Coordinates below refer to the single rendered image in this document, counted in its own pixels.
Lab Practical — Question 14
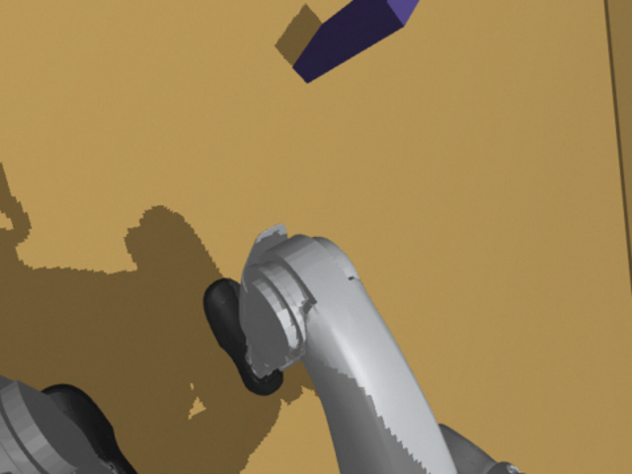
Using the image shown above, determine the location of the right robot hand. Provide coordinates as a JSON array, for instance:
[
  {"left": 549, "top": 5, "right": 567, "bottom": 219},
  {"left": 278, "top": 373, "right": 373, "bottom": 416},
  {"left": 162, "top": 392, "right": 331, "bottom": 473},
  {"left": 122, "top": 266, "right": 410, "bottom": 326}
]
[{"left": 438, "top": 424, "right": 497, "bottom": 474}]

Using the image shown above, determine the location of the left robot foot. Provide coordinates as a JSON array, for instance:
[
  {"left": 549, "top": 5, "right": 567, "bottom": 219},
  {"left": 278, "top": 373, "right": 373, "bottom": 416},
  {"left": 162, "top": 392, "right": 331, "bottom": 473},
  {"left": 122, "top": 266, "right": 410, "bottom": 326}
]
[{"left": 41, "top": 384, "right": 138, "bottom": 474}]

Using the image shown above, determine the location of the right robot foot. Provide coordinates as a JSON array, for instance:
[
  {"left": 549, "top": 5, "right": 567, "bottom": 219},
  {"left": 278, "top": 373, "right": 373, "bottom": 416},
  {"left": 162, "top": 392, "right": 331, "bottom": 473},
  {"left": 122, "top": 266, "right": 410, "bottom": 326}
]
[{"left": 203, "top": 278, "right": 283, "bottom": 396}]

